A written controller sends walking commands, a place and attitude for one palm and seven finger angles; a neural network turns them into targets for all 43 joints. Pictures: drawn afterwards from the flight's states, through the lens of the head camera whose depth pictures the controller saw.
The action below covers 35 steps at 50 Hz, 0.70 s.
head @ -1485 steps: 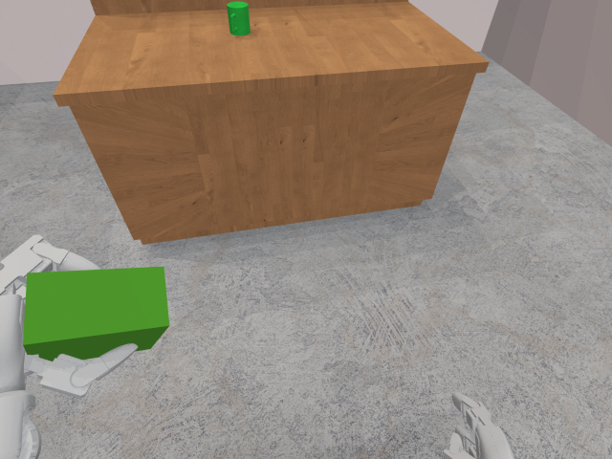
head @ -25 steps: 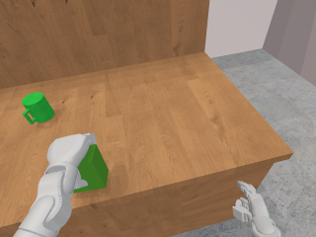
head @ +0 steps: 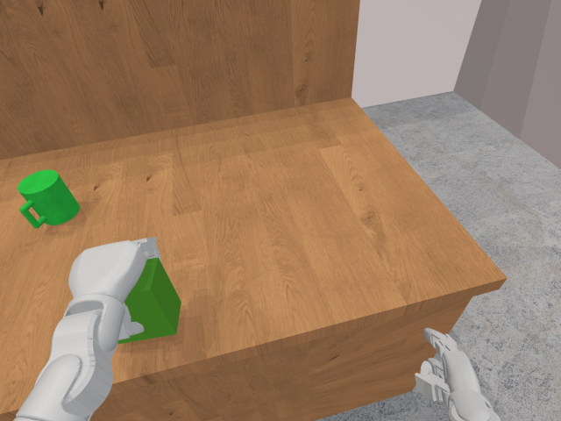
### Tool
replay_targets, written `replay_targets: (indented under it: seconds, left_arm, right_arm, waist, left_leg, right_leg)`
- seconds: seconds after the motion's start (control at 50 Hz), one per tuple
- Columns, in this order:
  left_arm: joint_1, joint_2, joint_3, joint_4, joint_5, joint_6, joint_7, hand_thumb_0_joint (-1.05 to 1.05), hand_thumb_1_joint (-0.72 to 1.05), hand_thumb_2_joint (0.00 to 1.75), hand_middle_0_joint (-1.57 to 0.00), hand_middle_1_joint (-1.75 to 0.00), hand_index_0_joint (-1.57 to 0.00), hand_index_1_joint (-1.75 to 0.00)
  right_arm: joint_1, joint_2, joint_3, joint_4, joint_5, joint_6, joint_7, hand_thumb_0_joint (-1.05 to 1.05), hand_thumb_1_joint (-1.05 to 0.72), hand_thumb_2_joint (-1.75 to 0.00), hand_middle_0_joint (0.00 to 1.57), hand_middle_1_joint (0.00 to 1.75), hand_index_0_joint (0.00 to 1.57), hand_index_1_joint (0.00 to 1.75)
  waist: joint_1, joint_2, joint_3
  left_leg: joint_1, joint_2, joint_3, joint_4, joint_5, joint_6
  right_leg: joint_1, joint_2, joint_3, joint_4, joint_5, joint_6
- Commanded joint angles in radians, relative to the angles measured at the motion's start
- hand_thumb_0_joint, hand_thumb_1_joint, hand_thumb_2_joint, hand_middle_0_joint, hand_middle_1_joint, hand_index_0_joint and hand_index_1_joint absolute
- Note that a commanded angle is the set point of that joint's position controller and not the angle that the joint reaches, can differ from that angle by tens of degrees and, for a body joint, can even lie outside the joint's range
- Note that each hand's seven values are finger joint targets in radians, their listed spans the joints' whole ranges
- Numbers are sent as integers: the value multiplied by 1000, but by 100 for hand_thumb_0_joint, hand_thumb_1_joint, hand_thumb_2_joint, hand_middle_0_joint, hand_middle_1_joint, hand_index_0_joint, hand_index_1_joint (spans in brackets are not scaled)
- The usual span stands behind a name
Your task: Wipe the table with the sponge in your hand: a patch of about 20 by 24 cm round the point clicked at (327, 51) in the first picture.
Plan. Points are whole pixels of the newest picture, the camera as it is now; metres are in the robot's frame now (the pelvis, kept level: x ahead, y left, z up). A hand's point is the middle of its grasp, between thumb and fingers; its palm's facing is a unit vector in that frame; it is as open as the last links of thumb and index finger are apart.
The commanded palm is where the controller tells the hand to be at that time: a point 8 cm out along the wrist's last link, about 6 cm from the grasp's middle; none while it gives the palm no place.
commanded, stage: move the sponge above the wiping area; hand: left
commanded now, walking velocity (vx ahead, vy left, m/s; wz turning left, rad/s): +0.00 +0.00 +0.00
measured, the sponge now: (136, 309) +0.24 +0.27 +0.03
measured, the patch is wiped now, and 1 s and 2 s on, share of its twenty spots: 0.00 0.00 0.00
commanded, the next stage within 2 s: none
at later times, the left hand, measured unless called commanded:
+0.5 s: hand (116, 281) +0.24 +0.28 +0.10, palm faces +0.10 -0.06 -0.99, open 10.1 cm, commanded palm +0.21 +0.29 +0.16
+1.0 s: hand (110, 255) +0.26 +0.29 +0.12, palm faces +0.18 -0.07 -0.98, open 10.1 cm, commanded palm +0.22 +0.29 +0.16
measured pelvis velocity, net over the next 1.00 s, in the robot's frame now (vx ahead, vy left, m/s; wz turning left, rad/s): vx -0.01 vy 0.01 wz -0.01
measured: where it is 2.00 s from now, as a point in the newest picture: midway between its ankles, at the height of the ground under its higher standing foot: outside the picture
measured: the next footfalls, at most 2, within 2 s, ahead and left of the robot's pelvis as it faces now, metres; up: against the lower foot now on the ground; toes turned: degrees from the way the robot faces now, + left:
none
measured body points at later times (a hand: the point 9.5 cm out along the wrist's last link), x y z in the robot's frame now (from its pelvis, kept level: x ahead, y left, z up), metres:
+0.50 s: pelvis -0.01 +0.01 +0.00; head -0.03 -0.02 +0.45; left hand +0.23 +0.28 +0.15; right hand +0.24 -0.18 -0.08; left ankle +0.01 +0.11 -0.74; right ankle +0.00 -0.08 -0.74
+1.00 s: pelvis -0.01 +0.01 +0.00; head -0.03 -0.02 +0.45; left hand +0.25 +0.29 +0.17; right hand +0.23 -0.17 -0.08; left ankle +0.01 +0.11 -0.74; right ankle +0.00 -0.08 -0.74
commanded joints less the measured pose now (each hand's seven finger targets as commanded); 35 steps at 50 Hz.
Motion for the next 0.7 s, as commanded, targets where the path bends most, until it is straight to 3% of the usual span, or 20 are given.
replay_targets:
  seconds: [0.0,0.08,0.1,0.14,0.18,0.2,0.26,0.28,0.3,0.32,0.34,0.36,0.38,0.4,0.46,0.48,0.5,0.56,0.6,0.68]
  left_arm:
    - [-332,290,264,-252,48,-9,155,0,10,130,-120,-160,-120,-160]
    - [-271,255,238,-140,-18,96,131,0,10,130,-120,-160,-120,-160]
    - [-236,183,173,-120,-35,125,106,0,10,130,-120,-160,-120,-160]
    - [-216,172,127,-92,-44,166,55,0,10,130,-120,-160,-120,-160]
    - [-242,176,102,-101,-41,183,11,0,10,130,-120,-160,-120,-160]
    - [-229,121,42,-105,-42,178,-12,0,10,130,-120,-160,-120,-160]
    - [-308,227,123,-172,1,94,-24,0,10,130,-120,-160,-120,-160]
    - [-360,284,167,-263,10,48,-8,0,10,130,-120,-160,-120,-160]
    - [-375,253,149,-312,24,7,5,0,10,130,-120,-160,-120,-160]
    - [-348,305,214,-318,40,-32,34,0,10,130,-120,-160,-120,-160]
    - [-334,288,215,-326,45,-59,59,0,10,130,-120,-160,-120,-160]
    - [-324,337,275,-315,60,-73,91,0,10,130,-120,-160,-120,-160]
    - [-335,396,334,-342,63,-73,124,0,10,130,-120,-160,-120,-160]
    - [-314,299,278,-313,62,-59,148,0,10,130,-120,-160,-120,-160]
    - [-322,259,255,-190,37,34,189,0,10,130,-120,-160,-120,-160]
    - [-316,287,287,-170,15,71,192,0,10,130,-120,-160,-120,-160]
    - [-283,216,222,-133,-8,116,175,0,10,130,-120,-160,-120,-160]
    - [-281,145,106,-90,-38,198,95,0,10,130,-120,-160,-120,-160]
    - [-267,84,26,-102,-47,211,33,0,10,130,-120,-160,-120,-160]
    - [-389,136,17,-228,-2,132,-23,0,10,130,-120,-160,-120,-160]
  right_arm:
    - [-191,-74,-38,-161,2,-71,0,0,-90,-90,20,30,20,30]
    - [-244,-96,-36,-149,28,-56,14,0,-90,-90,20,30,20,30]
    - [-247,-94,-35,-162,29,-52,16,0,-90,-90,20,30,20,30]
    - [-255,-101,-28,-165,37,-39,15,0,-90,-90,20,30,20,30]
    - [-280,-103,-18,-173,44,-34,12,0,-90,-90,20,30,20,30]
    - [-256,-98,-19,-188,42,-33,11,0,-90,-90,20,30,20,30]
    - [-227,-91,-20,-185,26,-44,8,0,-90,-90,20,30,20,30]
    - [-244,-90,-19,-189,19,-56,2,0,-90,-90,20,30,20,30]
    - [-225,-72,-18,-208,10,-70,-2,0,-90,-90,20,30,20,30]
    - [-211,-67,-23,-193,3,-80,-4,0,-90,-90,20,30,20,30]
    - [-201,-67,-26,-186,-4,-83,-6,0,-90,-90,20,30,20,30]
    - [-184,-73,-34,-171,-10,-79,-6,0,-90,-90,20,30,20,30]
    - [-201,-84,-32,-164,-11,-82,-5,0,-90,-90,20,30,20,30]
    - [-186,-64,-34,-166,-10,-81,0,0,-90,-90,20,30,20,30]
    - [-219,-79,-39,-142,9,-59,15,0,-90,-90,20,30,20,30]
    - [-242,-87,-38,-137,18,-58,18,0,-90,-90,20,30,20,30]
    - [-261,-85,-32,-147,24,-52,21,0,-90,-90,20,30,20,30]
    - [-286,-93,-23,-155,42,-36,18,0,-90,-90,20,30,20,30]
    - [-288,-93,-16,-176,48,-39,13,0,-90,-90,20,30,20,30]
    - [-273,-85,-9,-189,39,-55,10,0,-90,-90,20,30,20,30]
  waist:
    - [2,73,-261]
    - [-9,-23,-156]
    - [-8,-41,-176]
    - [-25,-93,-147]
    - [-32,-91,-127]
    - [-43,-86,-134]
    - [-32,-110,-216]
    - [-24,-65,-247]
    - [-11,-33,-303]
    - [3,-12,-320]
    - [5,11,-321]
    - [14,14,-308]
    - [26,74,-288]
    - [19,68,-289]
    - [10,29,-195]
    - [17,9,-166]
    - [15,-9,-167]
    - [-17,-58,-123]
    - [-28,-53,-135]
    - [-51,-51,-202]
  left_leg:
    - [113,-29,-102,-8,297,17]
    - [69,-26,-102,-35,237,10]
    - [55,-24,-94,-35,218,15]
    - [32,-28,-99,-43,189,16]
    - [33,-33,-97,-44,155,21]
    - [23,-30,-94,-43,133,31]
    - [57,-33,-107,-29,161,37]
    - [87,-31,-110,-27,161,37]
    - [104,-36,-109,-21,193,41]
    - [127,-33,-118,-16,231,34]
    - [135,-30,-118,-15,262,28]
    - [133,-26,-122,-15,278,21]
    - [128,-23,-133,-29,264,15]
    - [114,-20,-120,-28,281,13]
    - [78,-12,-116,-46,230,-3]
    - [72,-12,-116,-58,198,-2]
    - [53,-15,-109,-64,177,-1]
    - [32,-20,-108,-84,126,4]
    - [32,-24,-106,-81,92,17]
    - [63,-20,-124,-74,70,31]
  right_leg:
    - [43,-36,175,-68,277,-43]
    - [14,-39,182,-89,226,-31]
    - [32,-48,151,-85,219,-20]
    - [23,-52,159,-89,208,-7]
    - [-2,-45,170,-95,156,-11]
    - [0,-46,133,-95,129,-4]
    - [15,-44,146,-81,153,-4]
    - [21,-34,170,-80,144,-12]
    - [50,-38,140,-65,172,-15]
    - [52,-34,161,-62,198,-23]
    - [51,-35,160,-63,227,-26]
    - [45,-30,172,-65,236,-33]
    - [47,-23,197,-69,214,-48]
    - [48,-24,159,-64,217,-45]
    - [-5,-31,172,-93,154,-41]
    - [-4,-26,188,-103,120,-46]
    - [11,-33,155,-104,105,-35]
    - [-10,-41,135,-114,72,-13]
    - [-8,-37,120,-107,62,-14]
    - [-13,-25,132,-86,43,-13]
